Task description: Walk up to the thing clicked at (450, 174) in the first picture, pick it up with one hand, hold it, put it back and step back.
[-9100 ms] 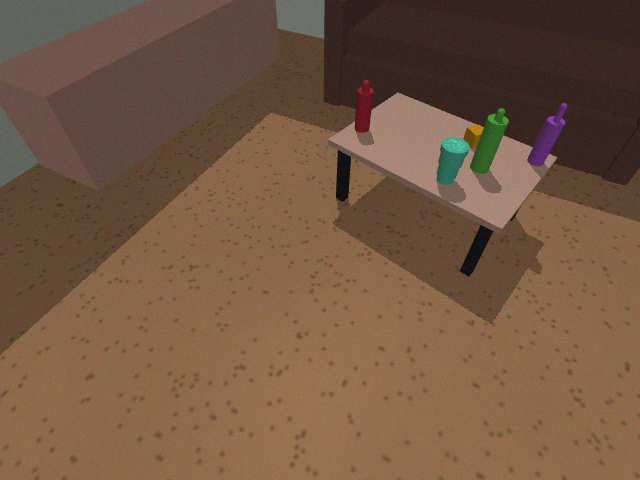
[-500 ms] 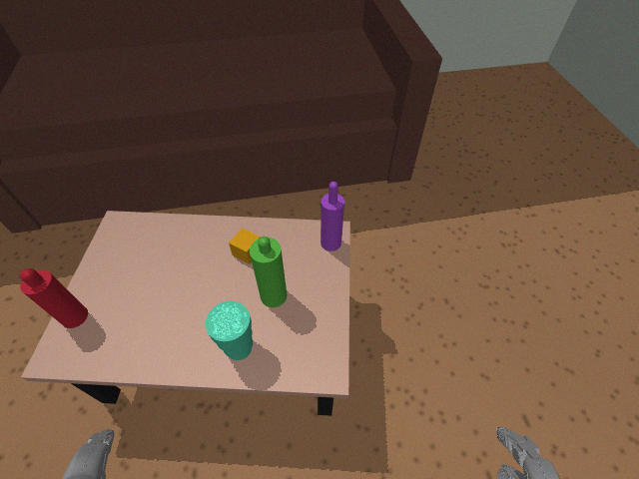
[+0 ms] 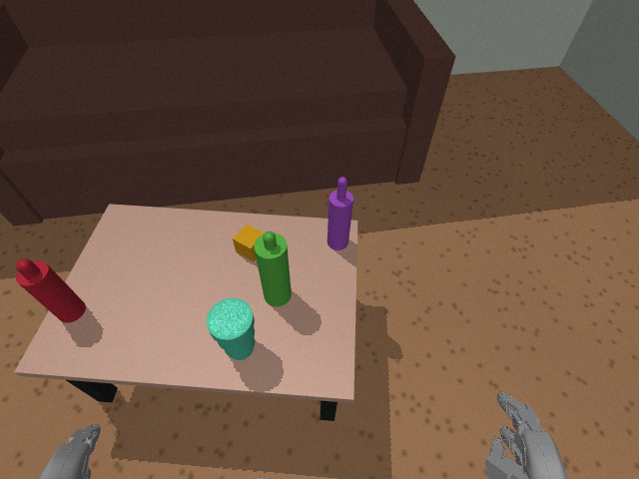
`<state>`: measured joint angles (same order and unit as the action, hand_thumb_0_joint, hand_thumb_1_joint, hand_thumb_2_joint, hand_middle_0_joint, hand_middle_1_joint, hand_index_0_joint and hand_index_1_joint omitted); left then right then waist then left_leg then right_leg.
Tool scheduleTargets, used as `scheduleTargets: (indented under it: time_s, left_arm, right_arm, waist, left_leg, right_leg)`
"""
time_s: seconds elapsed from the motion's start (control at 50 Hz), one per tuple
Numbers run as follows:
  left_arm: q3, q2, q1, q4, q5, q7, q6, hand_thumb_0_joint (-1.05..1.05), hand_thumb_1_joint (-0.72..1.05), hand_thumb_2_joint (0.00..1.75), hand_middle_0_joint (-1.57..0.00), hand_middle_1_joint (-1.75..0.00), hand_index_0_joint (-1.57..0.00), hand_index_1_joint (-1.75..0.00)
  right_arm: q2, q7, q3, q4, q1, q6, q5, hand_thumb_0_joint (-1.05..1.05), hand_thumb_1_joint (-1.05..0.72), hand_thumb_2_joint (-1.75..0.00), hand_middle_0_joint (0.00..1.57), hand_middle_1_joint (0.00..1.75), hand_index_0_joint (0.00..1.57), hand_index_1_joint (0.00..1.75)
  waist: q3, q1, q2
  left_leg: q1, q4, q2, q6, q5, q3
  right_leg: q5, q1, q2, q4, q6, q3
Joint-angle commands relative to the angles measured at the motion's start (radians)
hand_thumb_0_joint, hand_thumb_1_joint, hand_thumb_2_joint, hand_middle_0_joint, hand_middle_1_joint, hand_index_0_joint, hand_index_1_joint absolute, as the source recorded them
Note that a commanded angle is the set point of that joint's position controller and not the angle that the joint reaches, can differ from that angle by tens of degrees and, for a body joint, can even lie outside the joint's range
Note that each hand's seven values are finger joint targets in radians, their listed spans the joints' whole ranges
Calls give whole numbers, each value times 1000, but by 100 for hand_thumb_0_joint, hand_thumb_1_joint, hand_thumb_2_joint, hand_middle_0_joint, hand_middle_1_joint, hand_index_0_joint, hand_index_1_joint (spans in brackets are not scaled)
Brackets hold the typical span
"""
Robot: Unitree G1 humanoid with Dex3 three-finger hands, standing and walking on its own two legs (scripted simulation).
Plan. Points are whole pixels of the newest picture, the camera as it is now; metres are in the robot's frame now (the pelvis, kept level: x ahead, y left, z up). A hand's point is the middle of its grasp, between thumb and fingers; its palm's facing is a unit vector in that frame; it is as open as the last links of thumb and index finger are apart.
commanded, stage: go down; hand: left
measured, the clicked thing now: (235, 333) +0.45 +0.19 -0.32
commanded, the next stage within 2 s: none
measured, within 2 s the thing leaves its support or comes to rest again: neither
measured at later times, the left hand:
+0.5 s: hand out of the picture +0.13 +0.27 -0.08, palm faces +0.07 -0.94 -0.34, open 17.4 cm
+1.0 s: hand (87, 457) +0.18 +0.30 -0.07, palm faces +0.15 -0.93 -0.33, open 17.3 cm
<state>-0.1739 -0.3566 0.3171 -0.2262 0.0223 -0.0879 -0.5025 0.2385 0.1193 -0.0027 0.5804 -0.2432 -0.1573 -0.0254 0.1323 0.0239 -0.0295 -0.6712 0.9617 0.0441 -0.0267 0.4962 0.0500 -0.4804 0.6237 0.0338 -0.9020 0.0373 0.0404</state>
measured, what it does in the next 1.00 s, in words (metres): stands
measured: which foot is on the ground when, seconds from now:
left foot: down 0.00-1.00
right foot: down 0.00-1.00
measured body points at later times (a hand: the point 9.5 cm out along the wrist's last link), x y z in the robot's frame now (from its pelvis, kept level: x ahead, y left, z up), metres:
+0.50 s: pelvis -0.02 +0.00 -0.01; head +0.02 +0.01 +0.44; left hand +0.12 +0.32 -0.06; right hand +0.14 -0.25 -0.08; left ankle -0.01 +0.13 -0.69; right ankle -0.02 -0.14 -0.69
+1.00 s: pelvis -0.02 +0.00 -0.01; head +0.02 +0.02 +0.44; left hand +0.17 +0.34 -0.05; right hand +0.13 -0.25 -0.08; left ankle -0.01 +0.13 -0.69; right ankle -0.02 -0.14 -0.69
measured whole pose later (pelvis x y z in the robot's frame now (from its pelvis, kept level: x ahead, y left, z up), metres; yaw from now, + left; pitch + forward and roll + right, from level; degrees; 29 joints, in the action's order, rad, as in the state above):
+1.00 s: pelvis -0.02 +0.00 -0.01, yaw +1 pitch +11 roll -3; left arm -0.28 -0.44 0.21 -0.23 -0.04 -0.12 -0.46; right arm 0.24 0.20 -0.04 0.63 -0.26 -0.28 -0.02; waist 0.13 0.03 -0.02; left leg -0.75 1.05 0.05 -0.03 0.50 0.08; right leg -0.48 0.68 0.03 -0.97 0.03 0.06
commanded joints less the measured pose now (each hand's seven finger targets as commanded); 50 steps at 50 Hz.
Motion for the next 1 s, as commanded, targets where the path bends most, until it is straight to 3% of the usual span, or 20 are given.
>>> scheduleTargets:
  time_s: [0.0, 0.12, 0.14, 0.18, 0.3, 0.36, 0.4, 0.46, 0.48, 0.6, 0.64, 0.66, 0.72, 0.78, 0.82, 0.92, 0.98]
  left_arm:
    - [-107, -211, 10, 209, 2, 21, -2, 0, -58, 4, -7, -5, -7, -5]
    - [-114, -219, 52, 238, -5, 9, -19, 0, -57, 5, -7, -6, -6, -6]
    - [-123, -231, 16, 298, -9, 12, -15, 0, -57, 5, -7, -5, -7, -5]
    - [-116, -213, 51, 243, -9, 11, -20, 0, -56, 6, -7, -5, -6, -6]
    - [-137, -229, 60, 269, -15, 11, -22, 0, -55, 6, -6, -5, -6, -5]
    - [-139, -244, 44, 318, -17, 10, -19, 0, -55, 7, -7, -5, -6, -6]
    - [-126, -227, 60, 299, -18, 6, -23, 0, -54, 7, -7, -5, -5, -6]
    - [-138, -229, 85, 269, -17, 11, -23, 0, -55, 8, -7, -5, -5, -6]
    - [-131, -234, 51, 321, -20, 11, -19, 0, -53, 8, -7, -5, -5, -6]
    - [-141, -237, 65, 285, -21, 17, -16, 0, -57, 9, -6, -5, -5, -7]
    - [-138, -238, 36, 338, -23, 17, -11, 0, -54, 9, -7, -5, -5, -6]
    - [-131, -219, 79, 269, -23, 15, -15, 0, -55, 9, -7, -5, -5, -7]
    - [-152, -253, 2, 325, -25, 19, -2, 0, -53, 10, -6, -5, -4, -7]
    - [-166, -259, -17, 261, -25, 14, 14, 0, -54, 10, -6, -5, -4, -7]
    - [-184, -293, -99, 293, -33, 10, 35, 0, -50, 12, -6, -5, -4, -7]
    - [-233, -358, -252, 180, -52, -11, 96, 0, -51, 11, -6, -4, -3, -6]
    - [-270, -411, -352, 106, -66, -51, 140, 0, -52, 10, -6, -4, -3, -6]
  right_arm:
    - [142, 32, 57, -158, 33, -66, 2, 0, -86, -89, 20, 30, 20, 30]
    - [143, 42, 57, -157, 18, -79, 4, 0, -86, -89, 20, 30, 20, 30]
    - [144, 47, 58, -177, 27, -85, 2, 0, -86, -89, 20, 30, 20, 30]
    - [137, 53, 53, -163, 17, -90, 3, 0, -86, -89, 20, 30, 20, 30]
    - [134, 68, 49, -164, 20, -110, 2, 0, -85, -88, 20, 30, 20, 30]
    - [138, 74, 50, -170, 24, -117, 1, 0, -85, -88, 20, 30, 20, 30]
    - [139, 75, 49, -161, 18, -121, 1, 0, -85, -89, 20, 30, 20, 30]
    - [132, 77, 43, -155, 21, -126, 2, 0, -86, -89, 20, 30, 20, 30]
    - [139, 78, 48, -162, 23, -128, 2, 0, -86, -89, 20, 30, 20, 30]
    - [135, 82, 41, -156, 26, -140, 2, 0, -86, -89, 20, 30, 20, 30]
    - [135, 85, 44, -156, 23, -145, 2, 0, -86, -89, 20, 30, 20, 30]
    - [133, 85, 39, -149, 24, -146, 3, 0, -86, -89, 20, 30, 20, 30]
    - [136, 88, 42, -144, 21, -152, 4, 0, -86, -89, 20, 30, 20, 30]
    - [138, 90, 39, -130, 15, -160, 8, 0, -87, -89, 20, 30, 20, 30]
    - [145, 94, 42, -120, 12, -164, 8, 0, -86, -89, 20, 30, 20, 30]
    - [149, 103, 28, -81, 5, -180, 7, 0, -89, -90, 20, 30, 20, 30]
    - [159, 103, 26, -54, 6, -187, 8, 0, -89, -90, 20, 30, 20, 30]
  waist:
    - [157, 1, -44]
    - [161, 1, -67]
    - [166, -1, -77]
    - [149, 12, -36]
    - [142, 4, -36]
    - [151, -2, -70]
    - [129, 8, -70]
    - [133, -3, -76]
    - [133, 3, -75]
    - [126, 0, -68]
    - [128, 1, -96]
    - [116, 7, -73]
    - [129, 6, -85]
    - [126, 16, -87]
    - [149, 18, -90]
    - [135, 29, -64]
    - [136, 26, -102]
  left_leg:
    - [102, -92, -39, 25, -381, -30]
    - [89, -94, -29, 20, -358, -12]
    - [84, -85, -35, 22, -333, -18]
    - [64, -77, -36, 29, -304, -16]
    - [34, -70, -44, 32, -240, -22]
    - [45, -75, -43, 29, -245, -22]
    - [46, -85, -38, 28, -232, -17]
    - [42, -95, -34, 24, -239, -5]
    - [44, -95, -34, 25, -229, -5]
    - [34, -99, -36, 28, -198, -7]
    - [46, -102, -35, 24, -203, -8]
    - [40, -103, -34, 26, -197, -4]
    - [46, -98, -34, 25, -209, -7]
    - [54, -108, -28, 22, -205, 4]
    - [67, -99, -30, 24, -225, -3]
    - [50, -83, -37, 33, -228, -14]
    - [61, -101, -37, 31, -210, -15]
  right_leg:
    - [333, -60, -34, 89, -30, 27]
    - [281, -34, -40, 59, -36, 36]
    - [273, -22, -38, 66, -34, 33]
    - [259, -22, -38, 70, -31, 33]
    - [206, -12, -37, 83, -32, 28]
    - [209, -7, -38, 75, -34, 27]
    - [194, 2, -42, 73, -35, 31]
    - [189, 0, -44, 65, -38, 36]
    - [182, 3, -45, 67, -38, 38]
    - [159, 1, -46, 75, -37, 34]
    - [160, 7, -46, 74, -39, 35]
    - [155, 7, -48, 76, -38, 37]
    - [167, 10, -48, 76, -38, 34]
    - [167, 5, -47, 66, -39, 34]
    - [187, -2, -45, 69, -36, 28]
    - [213, -12, -36, 90, -30, 11]
    - [193, -15, -36, 95, -34, 7]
